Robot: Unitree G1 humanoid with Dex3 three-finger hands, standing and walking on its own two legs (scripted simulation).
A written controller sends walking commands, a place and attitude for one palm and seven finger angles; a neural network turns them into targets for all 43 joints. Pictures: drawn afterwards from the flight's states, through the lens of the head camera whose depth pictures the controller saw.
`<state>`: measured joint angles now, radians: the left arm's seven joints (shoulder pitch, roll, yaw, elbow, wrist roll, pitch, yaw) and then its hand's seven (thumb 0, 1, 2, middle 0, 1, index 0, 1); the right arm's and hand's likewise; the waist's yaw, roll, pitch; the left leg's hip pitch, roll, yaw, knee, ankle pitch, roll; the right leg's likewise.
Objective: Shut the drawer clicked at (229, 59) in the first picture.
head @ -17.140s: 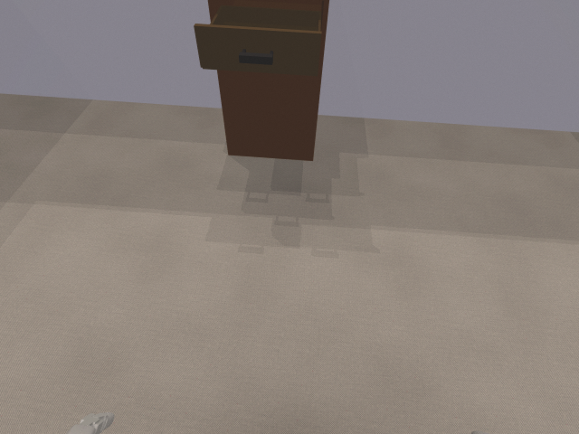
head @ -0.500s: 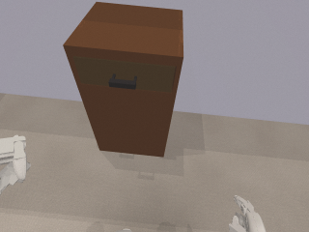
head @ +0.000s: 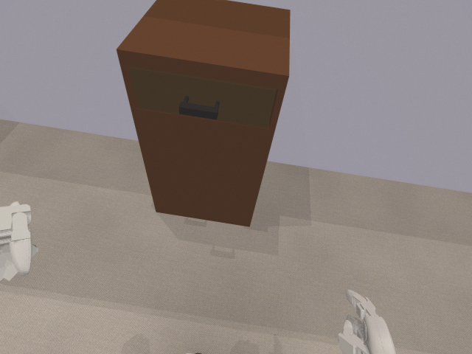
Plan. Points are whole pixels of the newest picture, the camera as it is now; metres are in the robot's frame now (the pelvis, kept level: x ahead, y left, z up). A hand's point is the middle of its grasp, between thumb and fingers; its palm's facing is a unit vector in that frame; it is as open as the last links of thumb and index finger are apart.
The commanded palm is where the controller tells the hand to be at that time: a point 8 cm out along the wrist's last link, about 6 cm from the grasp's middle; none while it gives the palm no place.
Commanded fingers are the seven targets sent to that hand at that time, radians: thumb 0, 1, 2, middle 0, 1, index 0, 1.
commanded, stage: step back with the hand held close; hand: left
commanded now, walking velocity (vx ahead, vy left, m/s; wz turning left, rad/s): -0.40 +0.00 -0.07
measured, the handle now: (200, 106) +0.76 +0.15 -0.06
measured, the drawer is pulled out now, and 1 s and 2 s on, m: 0.00 0.00 0.00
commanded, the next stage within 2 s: stop stepping back and stand still in 0.04 s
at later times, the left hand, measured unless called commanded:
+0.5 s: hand (28, 349) +0.11 +0.21 +0.16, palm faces +0.32 -0.85 -0.42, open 3.2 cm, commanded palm +0.05 +0.25 +0.18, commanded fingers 0.00 0.90 0.90 -1.40 -1.60 -1.40 -1.60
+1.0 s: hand out of the picture +0.07 +0.22 +0.16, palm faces +0.33 -0.85 -0.42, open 3.2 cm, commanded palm +0.02 +0.26 +0.18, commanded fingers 0.00 0.90 0.90 -1.40 -1.60 -1.40 -1.60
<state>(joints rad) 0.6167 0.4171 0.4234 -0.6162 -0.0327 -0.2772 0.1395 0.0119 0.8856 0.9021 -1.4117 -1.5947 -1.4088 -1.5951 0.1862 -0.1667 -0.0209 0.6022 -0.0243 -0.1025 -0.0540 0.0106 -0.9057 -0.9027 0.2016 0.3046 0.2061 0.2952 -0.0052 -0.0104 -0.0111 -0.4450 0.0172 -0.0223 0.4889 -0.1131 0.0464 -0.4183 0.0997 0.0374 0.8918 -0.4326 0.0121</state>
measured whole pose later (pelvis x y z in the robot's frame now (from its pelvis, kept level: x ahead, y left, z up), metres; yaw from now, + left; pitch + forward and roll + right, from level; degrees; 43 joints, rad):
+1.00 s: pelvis -0.13 -0.01 +0.00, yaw -3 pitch -1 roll -1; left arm 0.61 0.35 0.34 -0.54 -0.03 -0.21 0.14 0.01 0.89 0.90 -1.41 -1.60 -1.41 -1.60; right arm 0.21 -0.17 0.04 0.62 -0.01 -0.13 -0.07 0.01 -0.90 -0.90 0.20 0.31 0.21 0.30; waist 0.00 0.00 0.00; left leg -0.30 0.01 0.01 0.44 -0.13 0.02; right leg -0.16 0.01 -0.03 0.41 -0.24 0.01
